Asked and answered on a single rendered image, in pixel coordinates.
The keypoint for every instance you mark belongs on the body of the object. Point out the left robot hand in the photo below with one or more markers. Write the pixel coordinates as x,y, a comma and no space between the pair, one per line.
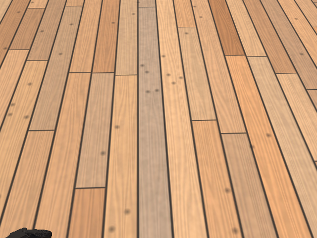
30,233

